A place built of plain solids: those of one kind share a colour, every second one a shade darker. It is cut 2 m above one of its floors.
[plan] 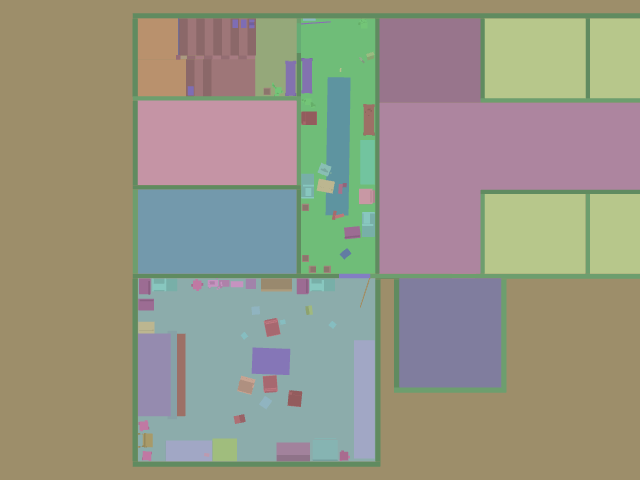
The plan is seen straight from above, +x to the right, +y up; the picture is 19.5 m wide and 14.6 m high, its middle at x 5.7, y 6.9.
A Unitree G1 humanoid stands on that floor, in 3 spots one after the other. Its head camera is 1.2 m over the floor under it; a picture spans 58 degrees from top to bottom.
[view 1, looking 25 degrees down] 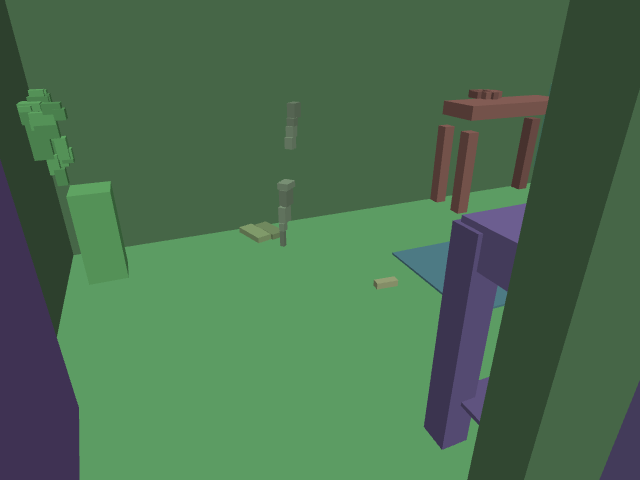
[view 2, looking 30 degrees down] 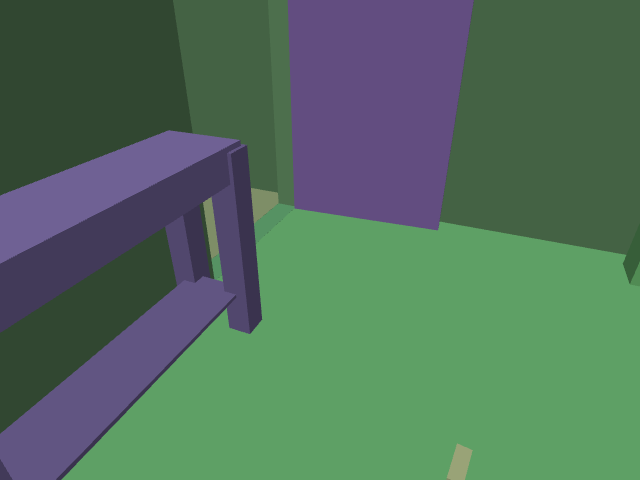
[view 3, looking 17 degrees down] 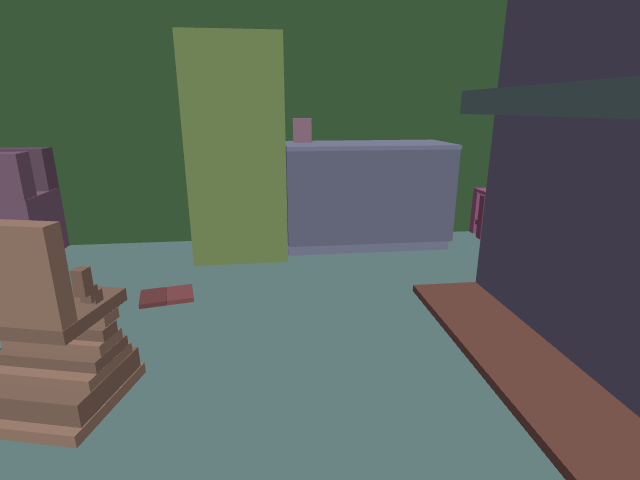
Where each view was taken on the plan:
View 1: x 4.62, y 13.18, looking -23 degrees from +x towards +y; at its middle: floor_passage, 2.84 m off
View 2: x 6.25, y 11.22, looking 113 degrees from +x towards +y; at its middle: floor_passage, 2.42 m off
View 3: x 2.58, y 4.17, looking -97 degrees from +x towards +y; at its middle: counter_run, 3.58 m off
